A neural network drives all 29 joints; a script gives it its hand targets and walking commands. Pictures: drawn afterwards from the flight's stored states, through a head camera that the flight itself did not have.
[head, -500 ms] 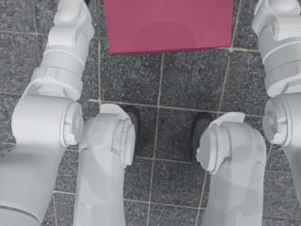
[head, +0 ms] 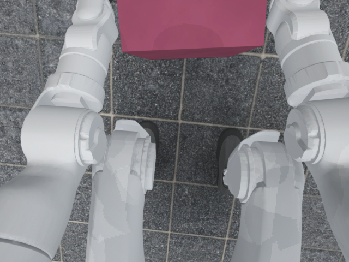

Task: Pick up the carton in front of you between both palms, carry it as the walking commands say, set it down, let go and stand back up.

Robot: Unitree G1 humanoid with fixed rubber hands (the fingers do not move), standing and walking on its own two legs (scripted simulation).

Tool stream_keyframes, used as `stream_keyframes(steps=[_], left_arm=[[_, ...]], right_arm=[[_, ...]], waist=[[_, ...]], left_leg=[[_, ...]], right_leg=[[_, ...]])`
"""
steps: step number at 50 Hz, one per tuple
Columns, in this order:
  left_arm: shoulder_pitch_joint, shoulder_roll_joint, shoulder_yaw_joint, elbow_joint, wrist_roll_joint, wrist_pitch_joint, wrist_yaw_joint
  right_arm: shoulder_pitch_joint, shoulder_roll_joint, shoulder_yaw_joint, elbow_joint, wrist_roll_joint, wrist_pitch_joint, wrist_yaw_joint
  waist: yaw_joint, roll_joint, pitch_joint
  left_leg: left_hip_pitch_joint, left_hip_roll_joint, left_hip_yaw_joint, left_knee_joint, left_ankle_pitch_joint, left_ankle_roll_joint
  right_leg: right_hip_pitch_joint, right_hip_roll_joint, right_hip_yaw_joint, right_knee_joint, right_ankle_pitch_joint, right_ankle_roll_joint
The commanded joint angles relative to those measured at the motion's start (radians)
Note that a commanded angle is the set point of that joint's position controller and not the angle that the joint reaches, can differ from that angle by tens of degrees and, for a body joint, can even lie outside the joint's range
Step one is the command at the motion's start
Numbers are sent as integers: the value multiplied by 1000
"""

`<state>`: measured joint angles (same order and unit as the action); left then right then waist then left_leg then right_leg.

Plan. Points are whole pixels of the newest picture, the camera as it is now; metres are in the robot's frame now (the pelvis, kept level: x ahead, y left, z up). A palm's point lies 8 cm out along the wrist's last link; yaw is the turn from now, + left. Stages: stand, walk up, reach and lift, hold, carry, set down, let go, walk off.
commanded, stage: reach and lift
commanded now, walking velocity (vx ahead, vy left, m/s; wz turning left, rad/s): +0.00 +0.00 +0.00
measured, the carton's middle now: (189, 0) +0.54 +0.02 -0.25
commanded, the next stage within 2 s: none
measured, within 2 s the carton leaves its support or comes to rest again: leaves its support in 0.08 s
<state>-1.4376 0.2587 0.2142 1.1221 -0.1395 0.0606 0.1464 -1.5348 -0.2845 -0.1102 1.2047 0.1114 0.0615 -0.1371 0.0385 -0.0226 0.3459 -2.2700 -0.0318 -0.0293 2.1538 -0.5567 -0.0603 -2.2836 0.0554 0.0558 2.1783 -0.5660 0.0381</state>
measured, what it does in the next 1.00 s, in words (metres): rises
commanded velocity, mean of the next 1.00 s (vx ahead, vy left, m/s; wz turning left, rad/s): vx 0.00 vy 0.00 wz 0.00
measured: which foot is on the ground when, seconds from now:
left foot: down 0.00-1.00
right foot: down 0.00-1.00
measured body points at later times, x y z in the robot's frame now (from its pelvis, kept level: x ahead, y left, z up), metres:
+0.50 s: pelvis +0.00 +0.00 +0.05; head +0.28 +0.02 +0.40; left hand +0.51 +0.17 -0.03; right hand +0.53 -0.14 -0.03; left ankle +0.12 +0.13 -0.34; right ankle +0.11 -0.13 -0.34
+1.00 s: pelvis +0.02 +0.01 +0.17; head +0.24 +0.02 +0.56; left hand +0.49 +0.17 +0.12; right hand +0.50 -0.14 +0.12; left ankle +0.12 +0.14 -0.34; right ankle +0.11 -0.13 -0.34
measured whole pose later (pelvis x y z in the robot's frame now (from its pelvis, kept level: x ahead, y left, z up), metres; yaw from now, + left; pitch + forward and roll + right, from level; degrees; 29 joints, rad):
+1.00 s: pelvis +0.02 +0.01 +0.17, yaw -1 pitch +40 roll +0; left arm -0.89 -0.04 0.44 0.60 0.21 0.38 0.06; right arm -0.91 0.02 -0.44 0.68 -0.17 0.35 -0.04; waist 0.01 -0.04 -0.21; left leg -1.81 -0.10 -0.10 1.59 -0.48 -0.06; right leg -1.80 0.11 0.10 1.59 -0.49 0.07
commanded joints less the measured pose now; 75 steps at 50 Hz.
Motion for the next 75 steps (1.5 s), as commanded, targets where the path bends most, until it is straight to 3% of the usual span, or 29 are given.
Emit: stream_keyframes(steps=[1,3,4,9,12,13,14,18,19,21,24,30,31,33,36,37,39,42,45,50,53,54,55,56,61,65,67,68,75], left_arm=[[-584,-792,-230,-230,8,17,-265],[-573,-848,-227,-293,13,53,-294],[-501,-852,-251,-320,23,62,-293],[-547,-1038,-333,-427,-71,101,-308],[-499,-1120,-392,-524,-72,148,-295],[-479,-1129,-403,-527,-48,149,-293],[-368,-1127,-366,-483,9,167,-285],[-444,-1163,-395,-617,27,194,-286],[-378,-1149,-315,-491,81,225,-292],[-313,-1113,-195,-345,202,272,-319],[-351,-1120,-145,-403,250,275,-307],[-317,-1228,-142,-321,239,276,-326],[-338,-1240,-156,-382,239,269,-333],[-289,-1257,-170,-341,263,290,-343],[-221,-1292,-184,-360,227,293,-356],[-171,-1323,-182,-347,260,301,-356],[-171,-1286,-210,-366,227,295,-363],[-224,-1312,-324,-522,176,290,-351],[-163,-1336,-327,-458,176,306,-347],[-34,-1417,-386,-454,169,313,-347],[35,-1378,-334,-413,187,311,-358],[50,-1402,-388,-454,185,304,-356],[135,-1361,-322,-439,230,300,-352],[110,-1426,-351,-426,186,296,-347],[173,-1389,-358,-447,208,259,-336],[200,-1435,-402,-510,201,256,-330],[286,-1442,-415,-502,211,254,-326],[314,-1416,-408,-465,216,257,-329],[491,-1310,-398,-514,253,265,-354]], right_arm=[[-413,872,170,-192,-28,33,251],[-375,939,166,-200,-20,58,278],[-429,978,206,-301,23,71,286],[-355,1063,209,-357,19,95,272],[-518,1107,338,-654,60,111,263],[-379,1123,370,-540,49,129,255],[-366,1138,344,-533,25,145,262],[-225,1214,257,-509,-32,207,269],[-245,1222,264,-520,-42,221,275],[-147,1208,103,-300,-181,264,295],[-182,1203,32,-278,-194,277,333],[-211,1196,-3,-288,-223,254,324],[-178,1240,14,-279,-235,265,329],[-167,1245,8,-334,-255,263,341],[-98,1312,53,-343,-207,274,344],[-73,1255,47,-373,-250,277,351],[-139,1338,140,-472,-193,272,351],[-83,1377,188,-445,-127,291,360],[-17,1386,197,-426,-142,297,356],[28,1385,243,-502,-130,291,359],[154,1403,189,-443,-178,295,348],[180,1368,202,-452,-168,292,351],[226,1391,207,-426,-163,291,359],[223,1387,209,-443,-155,275,355],[260,1384,231,-503,-191,252,342],[389,1410,206,-444,-208,247,343],[353,1444,264,-537,-156,242,353],[419,1431,261,-475,-187,256,351],[557,1433,302,-530,-195,268,331]], waist=[[1,-73,-1113],[45,-71,-1126],[132,-44,-1222],[-13,11,-1496],[42,-13,-1770],[-8,-39,-1755],[54,-42,-1738],[-18,-35,-1724],[44,-40,-1627],[18,-66,-1315],[56,9,-1297],[22,41,-1360],[2,-32,-1414],[-15,49,-1430],[9,34,-1508],[-36,48,-1493],[-4,-37,-1489],[34,20,-1604],[10,-31,-1482],[-19,61,-1486],[-27,-34,-1368],[-8,91,-1380],[38,28,-1333],[-33,66,-1341],[2,-23,-1276],[-60,59,-1250],[25,73,-1272],[-36,27,-1209],[8,-25,-1082]], left_leg=[[492,-89,129,-94,259,25],[444,-85,140,-103,290,28],[582,-81,154,-119,381,36],[645,-96,148,-95,490,7],[812,-124,145,-114,574,19],[781,-106,134,-119,553,18],[789,-122,140,-177,508,24],[686,-129,147,-234,381,20],[676,-121,154,-262,330,37],[519,-115,129,-352,71,47],[582,-113,120,-448,80,46],[639,-128,131,-515,107,20],[718,-133,125,-530,140,32],[699,-129,139,-546,154,17],[772,-131,144,-564,225,17],[773,-134,121,-592,223,14],[825,-128,115,-623,232,29],[974,-131,130,-663,251,16],[988,-129,113,-707,234,31],[1119,-133,89,-788,269,9],[1107,-130,66,-845,236,22],[1067,-134,94,-841,284,3],[1140,-128,70,-878,308,23],[1180,-133,74,-890,296,8],[1283,-125,42,-987,293,31],[1410,-124,27,-1071,245,20],[1481,-116,15,-1119,369,30],[1465,-112,2,-1134,355,26],[1577,-110,-1,-1299,476,40]], right_leg=[[526,78,-113,-131,241,-8],[557,91,-94,-137,302,-29],[568,84,-91,-130,342,-11],[667,94,-147,-126,458,-30],[734,97,-157,-142,487,-15],[755,110,-154,-164,511,-9],[759,88,-157,-175,456,0],[705,125,-157,-258,355,-18],[673,113,-134,-302,302,-15],[541,110,-149,-377,63,-20],[515,116,-153,-427,68,-28],[651,117,-146,-522,107,-35],[664,132,-162,-554,117,-16],[693,118,-140,-572,141,-24],[796,118,-121,-615,201,-15],[779,128,-141,-615,217,-19],[823,123,-149,-640,221,2],[854,137,-149,-651,204,-4],[911,123,-134,-719,213,11],[982,129,-131,-768,245,3],[1063,123,-108,-878,206,-3],[1140,117,-77,-871,278,-19],[1084,119,-92,-891,279,8],[1132,123,-79,-912,280,-15],[1210,112,-75,-1011,267,-1],[1270,118,-71,-1081,230,-22],[1350,106,-41,-1111,339,-11],[1370,106,-43,-1150,333,-16],[1605,82,-1,-1329,502,3]])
